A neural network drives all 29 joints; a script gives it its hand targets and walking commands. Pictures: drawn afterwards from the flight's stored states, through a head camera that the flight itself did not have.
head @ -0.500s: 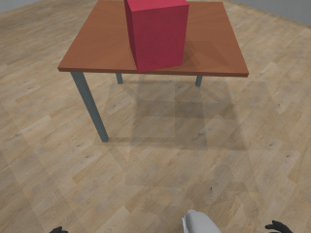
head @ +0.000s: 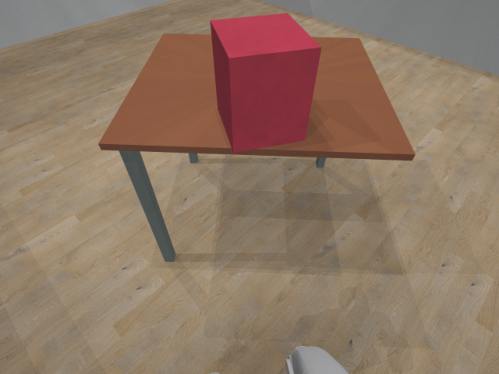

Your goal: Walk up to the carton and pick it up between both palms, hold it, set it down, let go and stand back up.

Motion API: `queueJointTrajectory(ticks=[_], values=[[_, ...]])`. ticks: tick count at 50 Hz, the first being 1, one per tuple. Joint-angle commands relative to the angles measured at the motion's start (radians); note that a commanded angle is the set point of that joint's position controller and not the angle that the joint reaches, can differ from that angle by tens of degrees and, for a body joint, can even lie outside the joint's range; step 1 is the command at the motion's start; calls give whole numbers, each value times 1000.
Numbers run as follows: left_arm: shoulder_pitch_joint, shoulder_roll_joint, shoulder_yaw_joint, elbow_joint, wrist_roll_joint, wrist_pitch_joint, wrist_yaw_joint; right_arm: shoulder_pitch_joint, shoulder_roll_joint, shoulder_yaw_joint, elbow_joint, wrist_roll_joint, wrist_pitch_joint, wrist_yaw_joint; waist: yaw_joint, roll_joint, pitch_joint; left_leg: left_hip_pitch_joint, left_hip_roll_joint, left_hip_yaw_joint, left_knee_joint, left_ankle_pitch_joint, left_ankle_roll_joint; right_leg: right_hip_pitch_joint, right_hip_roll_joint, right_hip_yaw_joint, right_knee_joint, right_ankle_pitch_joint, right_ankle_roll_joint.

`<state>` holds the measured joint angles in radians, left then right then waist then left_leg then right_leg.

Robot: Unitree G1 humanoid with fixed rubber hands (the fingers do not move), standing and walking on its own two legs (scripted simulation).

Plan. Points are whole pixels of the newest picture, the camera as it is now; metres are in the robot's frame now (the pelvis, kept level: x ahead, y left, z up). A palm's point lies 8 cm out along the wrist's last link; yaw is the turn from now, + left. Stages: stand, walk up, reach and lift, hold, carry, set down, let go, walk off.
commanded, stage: walk up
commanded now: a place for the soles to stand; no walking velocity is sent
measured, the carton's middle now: (260, 83) +0.76 -0.06 +0.07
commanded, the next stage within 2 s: none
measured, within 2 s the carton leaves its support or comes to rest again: neither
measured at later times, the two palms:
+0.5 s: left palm (84, 369) +0.17 +0.28 -0.06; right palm (459, 339) +0.17 -0.35 -0.09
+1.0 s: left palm (67, 312) +0.27 +0.33 -0.08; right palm (414, 291) +0.25 -0.29 -0.06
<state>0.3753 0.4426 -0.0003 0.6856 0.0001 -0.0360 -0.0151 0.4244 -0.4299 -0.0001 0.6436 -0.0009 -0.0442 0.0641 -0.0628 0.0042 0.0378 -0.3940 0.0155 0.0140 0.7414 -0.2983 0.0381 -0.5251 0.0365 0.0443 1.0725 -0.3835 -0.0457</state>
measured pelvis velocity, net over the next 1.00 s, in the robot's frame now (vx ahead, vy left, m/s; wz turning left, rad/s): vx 0.21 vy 0.02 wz -0.03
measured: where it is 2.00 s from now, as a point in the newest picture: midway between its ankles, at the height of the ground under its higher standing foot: (237, 350)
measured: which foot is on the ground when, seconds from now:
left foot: down 0.00-0.34, up 0.36-0.66, down 0.68-1.00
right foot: up 0.00-0.30, down 0.32-0.68, up 0.70-1.00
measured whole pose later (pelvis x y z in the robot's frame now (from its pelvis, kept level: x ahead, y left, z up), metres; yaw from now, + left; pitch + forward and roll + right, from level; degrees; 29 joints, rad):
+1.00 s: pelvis +0.21 +0.02 +0.01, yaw -2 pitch -1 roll -2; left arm 0.43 0.44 0.00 0.72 0.00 -0.05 0.00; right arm 0.40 -0.45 0.00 0.64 0.00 -0.03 0.07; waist -0.05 0.03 0.03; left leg -0.28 0.02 0.05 0.64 -0.35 0.06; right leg -0.52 0.00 0.06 0.93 -0.36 -0.02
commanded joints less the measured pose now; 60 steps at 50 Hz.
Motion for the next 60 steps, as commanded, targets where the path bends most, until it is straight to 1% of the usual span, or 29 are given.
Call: queueJointTrajectory(ticks=[1,10,12,14,15,16,17,18,19,21,23,30,31,33,34,35,36,37,38,41,46,50,52,54,55,56,57,58,60], values=[[107,236,113,29,-1,-26,-1,-45,-267,-136,-47,-25,-42,-34,45,130,21,151,201,-372,-536,-488,74,-180,-51,46,75,118,38],[-24,172,80,-40,8,-65,-5,63,-283,-139,-45,-24,-31,-16,-40,157,-19,344,223,-226,-387,-222,212,-166,-78,-69,-340,102,41],[3,171,79,-31,7,-80,0,19,-280,-134,-56,-24,-24,-12,-22,171,-44,271,219,-180,-325,-104,206,-48,-59,-116,-408,139,33],[109,161,88,2,6,-92,10,-43,-259,-125,-66,-23,-16,-10,56,133,-99,163,191,-96,-201,10,163,183,-36,-155,-531,257,13],[175,178,102,28,11,-97,19,-40,-226,-112,-65,-26,-13,-10,91,63,-144,100,157,-62,-82,5,135,316,-9,-147,-529,231,12],[232,214,120,48,12,-97,30,-43,-194,-98,-71,-26,-11,-14,132,-36,-172,-32,107,-19,70,-45,102,469,-26,-59,-526,157,-1],[272,304,150,53,16,-97,41,-58,-138,-78,-90,-23,-11,-14,155,-198,-121,-265,22,27,285,-129,46,545,-217,299,-623,-85,-67],[250,381,159,31,10,-92,40,-50,-161,-78,-91,-20,0,-15,132,-231,-44,-442,-35,-23,402,-301,14,480,-392,742,-821,-392,-170],[192,376,155,8,6,-88,40,-64,-251,-100,-74,-23,14,-19,108,-103,46,-451,34,-104,435,-319,16,355,-416,755,-848,-588,-223],[133,334,149,-11,0,-87,44,-62,-247,-105,-64,-30,14,-11,85,-73,90,-425,82,-88,366,-204,-2,302,-339,598,-805,-423,-205],[118,309,138,-7,2,-85,42,-20,-236,-117,-27,-43,10,-3,65,-101,36,-299,72,-55,302,-130,-9,235,-267,461,-782,-276,-174],[79,340,146,-34,6,-72,43,-73,-225,-124,-61,-36,15,19,64,-152,2,-157,75,-45,90,-134,1,158,-292,374,-714,-224,-185],[57,338,144,-39,5,-68,42,-50,-225,-126,-57,-34,9,17,51,-154,-20,-91,65,-34,31,-128,7,148,-282,339,-680,-166,-174],[-25,294,119,-52,6,-58,37,112,-225,-142,-10,-32,-9,2,-58,-74,-81,259,25,-1,-182,-24,15,-38,-192,176,-468,-90,-108],[12,205,92,-44,12,-50,39,213,-259,-161,28,-38,-19,-13,-96,104,-104,437,62,-109,-267,-145,8,-189,-84,97,-232,-114,-72],[29,106,59,-55,-3,-48,43,194,-331,-173,8,-59,-24,-25,-84,305,-44,418,248,-438,-431,-411,23,-350,58,34,11,-140,-27],[38,170,73,-34,-15,-44,52,89,-365,-169,-31,-48,-20,-26,-52,193,19,254,382,-636,-587,-616,59,-396,30,75,88,-105,3],[30,234,87,-8,-19,-45,49,19,-347,-166,-41,-35,-13,-24,-25,129,74,165,363,-602,-589,-619,63,-347,-13,85,97,-34,3],[77,244,92,26,-23,-44,39,-34,-312,-157,-45,-35,-13,-24,17,126,61,196,304,-495,-549,-523,54,-317,-36,67,85,19,10],[132,227,96,71,-14,-42,24,-8,-258,-136,-37,-29,-18,-27,19,112,22,229,221,-277,-491,-293,57,-206,-49,31,5,92,37],[53,200,89,35,-13,-44,27,13,-260,-136,-49,-30,-3,-20,-17,135,67,304,204,-192,-463,-194,124,-232,-47,-19,-142,101,51],[21,178,76,11,-9,-65,36,22,-262,-134,-64,-35,11,-13,-35,171,29,328,194,-112,-323,84,175,-147,-62,-117,-283,118,40],[56,171,76,20,-11,-80,45,-25,-253,-128,-83,-36,22,-9,-9,175,-9,259,175,-47,-225,250,180,8,-38,-173,-376,156,30],[223,167,92,74,-7,-91,64,-75,-219,-116,-101,-35,39,-6,85,108,-114,176,128,26,-9,323,135,296,7,-208,-538,303,21],[294,217,119,95,-1,-91,79,-75,-188,-105,-111,-35,41,-7,138,17,-159,55,99,44,145,302,96,462,-14,-129,-538,278,12],[345,310,156,102,6,-86,90,-77,-145,-93,-129,-33,41,-9,171,-109,-152,-178,53,39,338,103,47,571,-179,192,-557,118,-63],[322,392,165,74,5,-82,96,-49,-126,-86,-136,-32,49,-9,133,-208,-102,-355,-24,-33,447,-277,12,538,-410,677,-731,-23,-162],[238,407,159,41,-1,-75,96,-78,-235,-115,-119,-30,72,-14,104,-96,-26,-376,32,-127,499,-356,6,408,-470,762,-764,-217,-248],[179,357,150,14,-4,-74,105,-110,-247,-119,-102,-43,82,-7,87,-21,82,-389,99,-133,455,-266,-6,317,-393,605,-727,-221,-231]])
